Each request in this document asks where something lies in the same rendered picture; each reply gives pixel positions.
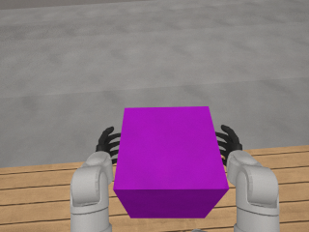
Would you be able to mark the robot left hand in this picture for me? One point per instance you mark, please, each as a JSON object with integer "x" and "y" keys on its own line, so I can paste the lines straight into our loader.
{"x": 105, "y": 146}

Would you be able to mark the robot right forearm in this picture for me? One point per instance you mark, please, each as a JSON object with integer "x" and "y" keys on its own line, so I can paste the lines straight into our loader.
{"x": 257, "y": 194}

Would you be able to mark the robot right hand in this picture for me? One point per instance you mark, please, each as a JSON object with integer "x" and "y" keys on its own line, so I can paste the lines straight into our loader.
{"x": 231, "y": 145}

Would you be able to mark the carton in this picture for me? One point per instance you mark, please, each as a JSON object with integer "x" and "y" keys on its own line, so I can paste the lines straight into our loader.
{"x": 169, "y": 163}

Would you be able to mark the robot left forearm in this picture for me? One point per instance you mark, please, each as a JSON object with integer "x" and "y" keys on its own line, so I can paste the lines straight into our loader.
{"x": 89, "y": 194}

